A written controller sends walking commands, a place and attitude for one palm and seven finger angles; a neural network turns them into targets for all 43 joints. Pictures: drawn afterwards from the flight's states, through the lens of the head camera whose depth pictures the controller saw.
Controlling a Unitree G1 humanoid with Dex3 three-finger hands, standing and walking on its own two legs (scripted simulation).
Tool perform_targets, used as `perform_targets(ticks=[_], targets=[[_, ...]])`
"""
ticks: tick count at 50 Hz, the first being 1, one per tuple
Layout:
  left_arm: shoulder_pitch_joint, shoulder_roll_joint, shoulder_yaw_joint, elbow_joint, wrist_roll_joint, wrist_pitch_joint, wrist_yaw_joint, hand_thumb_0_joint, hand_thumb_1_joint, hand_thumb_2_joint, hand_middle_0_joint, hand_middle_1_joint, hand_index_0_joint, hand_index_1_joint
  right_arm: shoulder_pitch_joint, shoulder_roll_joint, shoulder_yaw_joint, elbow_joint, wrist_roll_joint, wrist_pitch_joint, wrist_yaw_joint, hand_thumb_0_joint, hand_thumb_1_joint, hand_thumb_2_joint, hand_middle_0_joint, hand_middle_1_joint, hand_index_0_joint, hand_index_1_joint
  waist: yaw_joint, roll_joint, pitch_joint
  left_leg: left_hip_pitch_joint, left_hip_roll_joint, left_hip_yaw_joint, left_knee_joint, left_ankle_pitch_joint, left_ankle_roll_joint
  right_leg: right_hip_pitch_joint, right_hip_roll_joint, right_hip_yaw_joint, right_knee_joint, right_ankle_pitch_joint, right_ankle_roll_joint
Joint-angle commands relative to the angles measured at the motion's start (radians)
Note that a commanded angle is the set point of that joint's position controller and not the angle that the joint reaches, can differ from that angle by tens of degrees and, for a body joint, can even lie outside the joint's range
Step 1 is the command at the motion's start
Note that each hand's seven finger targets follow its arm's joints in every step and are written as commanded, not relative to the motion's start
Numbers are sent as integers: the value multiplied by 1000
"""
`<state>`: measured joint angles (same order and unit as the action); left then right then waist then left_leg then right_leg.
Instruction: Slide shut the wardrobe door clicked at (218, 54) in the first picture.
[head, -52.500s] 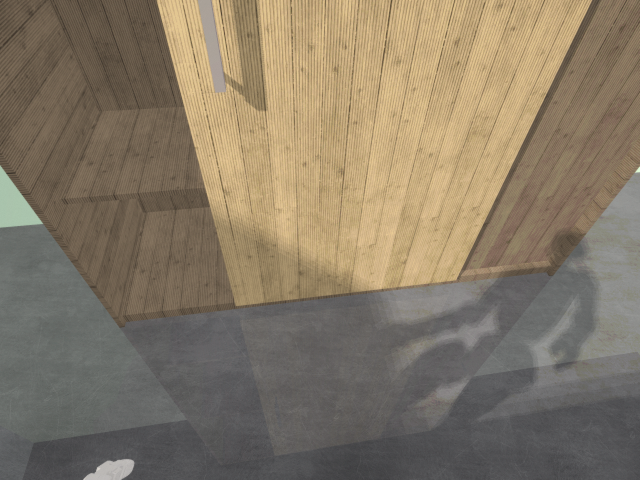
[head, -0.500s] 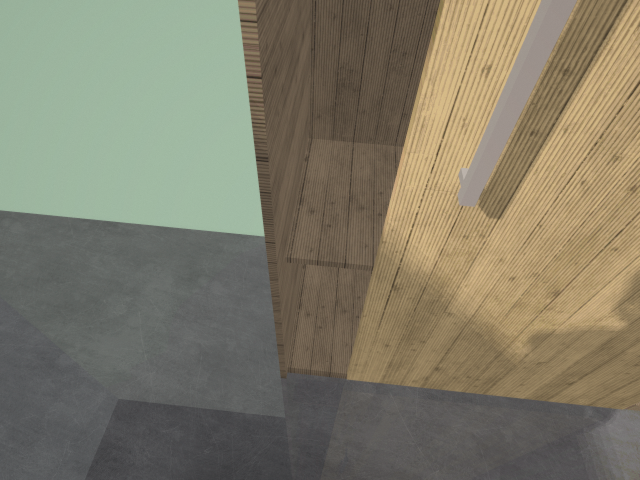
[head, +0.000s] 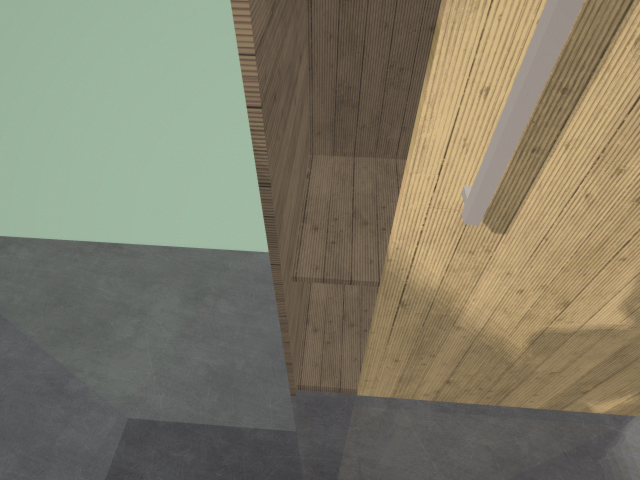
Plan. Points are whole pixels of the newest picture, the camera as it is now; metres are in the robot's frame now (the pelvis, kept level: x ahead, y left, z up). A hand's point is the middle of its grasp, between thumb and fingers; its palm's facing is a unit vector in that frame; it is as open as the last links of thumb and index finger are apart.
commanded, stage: come to a stop and stand still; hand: right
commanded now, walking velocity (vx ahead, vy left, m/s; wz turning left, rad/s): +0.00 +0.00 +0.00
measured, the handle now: (515, 94) +0.44 -0.18 +0.27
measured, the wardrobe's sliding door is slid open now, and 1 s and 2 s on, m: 0.18 0.18 0.18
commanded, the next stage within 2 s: look again from close up in 0.82 s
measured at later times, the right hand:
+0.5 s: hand out of the picture -0.01 -0.16 -0.18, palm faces +0.00 +0.98 -0.18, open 7.4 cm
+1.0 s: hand out of the picture +0.01 -0.18 -0.18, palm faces +0.01 +0.98 -0.18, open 7.4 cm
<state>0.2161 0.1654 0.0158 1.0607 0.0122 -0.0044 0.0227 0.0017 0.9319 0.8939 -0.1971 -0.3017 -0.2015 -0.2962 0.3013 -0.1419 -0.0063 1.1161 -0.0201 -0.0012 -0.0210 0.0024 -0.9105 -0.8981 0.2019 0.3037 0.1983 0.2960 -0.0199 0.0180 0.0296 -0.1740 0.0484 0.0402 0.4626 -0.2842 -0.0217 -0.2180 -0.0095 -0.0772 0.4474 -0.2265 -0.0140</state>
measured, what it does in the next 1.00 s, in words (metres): stands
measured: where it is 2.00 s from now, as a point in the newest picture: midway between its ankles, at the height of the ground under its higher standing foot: outside the picture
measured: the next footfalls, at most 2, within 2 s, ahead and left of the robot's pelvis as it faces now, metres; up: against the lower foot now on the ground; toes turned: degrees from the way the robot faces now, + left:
none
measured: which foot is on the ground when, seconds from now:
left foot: down 0.00-1.00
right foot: down 0.00-1.00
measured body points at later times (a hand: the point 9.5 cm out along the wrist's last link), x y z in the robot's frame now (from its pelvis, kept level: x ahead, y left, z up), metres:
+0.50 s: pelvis +0.00 +0.00 -0.01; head +0.02 +0.01 +0.44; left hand -0.01 +0.22 -0.17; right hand -0.01 -0.21 -0.16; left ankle -0.02 +0.13 -0.74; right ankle +0.01 -0.11 -0.74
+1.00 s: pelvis +0.01 -0.01 +0.00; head +0.02 -0.01 +0.45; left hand +0.01 +0.22 -0.16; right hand +0.01 -0.23 -0.16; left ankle -0.02 +0.13 -0.74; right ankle +0.01 -0.11 -0.74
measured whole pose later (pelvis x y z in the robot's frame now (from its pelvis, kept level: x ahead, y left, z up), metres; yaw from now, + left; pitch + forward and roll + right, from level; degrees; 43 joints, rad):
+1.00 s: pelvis +0.01 -0.01 +0.00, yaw +0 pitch -1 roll +0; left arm 0.28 0.16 -0.01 1.11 0.01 -0.02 0.01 0.00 0.91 0.89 -0.20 -0.30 -0.20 -0.30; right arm 0.29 -0.16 0.01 1.07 -0.02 -0.01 -0.03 0.00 -0.91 -0.90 0.20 0.30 0.20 0.30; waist 0.00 0.02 0.03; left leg -0.16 0.06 0.04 0.49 -0.31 -0.03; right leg -0.21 0.00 -0.08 0.48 -0.26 -0.02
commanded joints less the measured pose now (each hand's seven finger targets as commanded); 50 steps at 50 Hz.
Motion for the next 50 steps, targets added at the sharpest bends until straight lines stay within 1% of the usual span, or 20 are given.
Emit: perform_targets(ticks=[1,5,12,14,17,18,19,20,21,22,24,25,29,32,34,35,38,44,45,50], targets=[[82,75,0,-6,-2,-14,6,0,900,900,-200,-300,-200,-300,64,-100,-13,-13,1,-24,-12,0,-900,-900,200,300,200,300,8,-2,11,-32,70,-72,-102,205,41,48,-94,87,-88,173,-17],[96,72,-4,8,-4,-15,6,0,900,900,-200,-300,-200,-300,73,-99,-10,-4,2,-27,-12,0,-900,-900,200,300,200,300,6,13,15,-14,69,-63,-120,203,40,53,-95,86,-97,167,-16],[123,65,-10,28,-1,-16,8,0,900,900,-200,-300,-200,-300,81,-93,-10,4,4,-25,-13,0,-900,-900,200,300,200,300,5,-16,53,-12,64,-53,-134,164,43,37,-92,89,-118,143,-10],[135,66,-11,32,-1,-18,9,0,900,900,-200,-300,-200,-300,87,-91,-11,4,6,-26,-13,0,-900,-900,200,300,200,300,6,-22,30,-1,63,-52,-133,169,45,51,-95,91,-118,156,-11],[150,57,-11,37,-1,-19,11,0,900,900,-200,-300,-200,-300,95,-85,-11,7,6,-27,-14,0,-900,-900,200,300,200,300,4,-14,36,8,64,-46,-134,180,45,45,-94,90,-116,162,-11],[40,98,-8,-31,-6,-37,-3,0,900,900,-200,-300,-200,-300,124,-106,4,14,-11,-52,-56,0,-900,-900,200,300,200,300,-13,-31,90,-56,116,-119,-115,552,37,-35,-101,56,115,265,18],[114,44,-6,-50,-2,-24,-6,0,900,900,-200,-300,-200,-300,76,-152,-9,-38,2,-56,-48,0,-900,-900,200,300,200,300,50,-57,27,-47,141,-126,-95,366,69,-15,-71,75,66,7,10],[121,55,-8,-52,8,-10,-11,0,900,900,-200,-300,-200,-300,23,-166,-9,-60,5,-61,-38,0,-900,-900,200,300,200,300,44,-69,22,-50,114,-96,-80,271,77,-30,-58,64,51,-20,-5],[146,58,-8,-54,7,-14,-10,0,900,900,-200,-300,-200,-300,27,-139,0,-61,9,-56,-31,0,-900,-900,200,300,200,300,50,-34,-27,-56,92,-88,-61,134,78,-17,-69,78,39,-8,-10],[154,67,-8,-50,6,-19,-9,0,900,900,-200,-300,-200,-300,29,-121,4,-59,9,-54,-29,0,-900,-900,200,300,200,300,49,-20,-32,-53,71,-74,-42,109,73,-20,-76,94,36,53,-16],[150,74,-8,-53,4,-24,-5,0,900,900,-200,-300,-200,-300,48,-104,8,-60,8,-46,-28,0,-900,-900,200,300,200,300,37,-11,-13,-62,54,-69,-26,78,67,-31,-87,110,23,90,-25],[148,78,-6,-50,4,-25,-4,0,900,900,-200,-300,-200,-300,44,-108,6,-61,8,-44,-24,0,-900,-900,200,300,200,300,30,-22,-10,-48,54,-67,-17,114,64,-39,-84,108,18,100,-35],[141,82,-4,-47,4,-22,-5,0,900,900,-200,-300,-200,-300,44,-103,6,-74,7,-27,-24,0,-900,-900,200,300,200,300,26,4,56,-89,44,-67,-24,-7,59,-68,-87,123,-33,3,-37],[137,85,-5,-38,4,-21,-8,0,900,900,-200,-300,-200,-300,45,-111,4,-78,5,-24,-22,0,-900,-900,200,300,200,300,23,19,75,-97,43,-70,-33,-33,60,-76,-83,125,-53,-28,-37],[138,87,-7,-32,4,-24,-8,0,900,900,-200,-300,-200,-300,47,-111,3,-83,4,-22,-22,0,-900,-900,200,300,200,300,21,1,72,-94,41,-63,-32,-18,57,-69,-87,129,-68,-24,-38],[135,85,-6,-26,4,-27,-7,0,900,900,-200,-300,-200,-300,53,-114,3,-80,4,-24,-20,0,-900,-900,200,300,200,300,14,-13,62,-82,40,-63,-32,8,57,-61,-87,126,-70,5,-42],[135,89,-8,-17,3,-32,-6,0,900,900,-200,-300,-200,-300,55,-118,1,-84,4,-24,-21,0,-900,-900,200,300,200,300,15,-12,28,-61,48,-60,-30,59,53,-26,-88,119,-62,76,-39],[129,89,-10,5,-1,-35,-2,0,900,900,-200,-300,-200,-300,58,-121,1,-76,4,-25,-21,0,-900,-900,200,300,200,300,17,-24,14,-46,56,-60,-45,125,49,20,-91,106,-56,168,-35],[129,87,-11,10,-2,-35,-2,0,900,900,-200,-300,-200,-300,60,-128,1,-73,5,-28,-19,0,-900,-900,200,300,200,300,13,-10,11,-32,56,-57,-49,153,50,21,-91,101,-55,187,-37],[124,86,-12,22,-4,-33,-1,0,900,900,-200,-300,-200,-300,68,-122,1,-63,4,-25,-18,0,-900,-900,200,300,200,300,13,-21,32,-37,57,-53,-69,129,48,24,-92,102,-73,157,-37]])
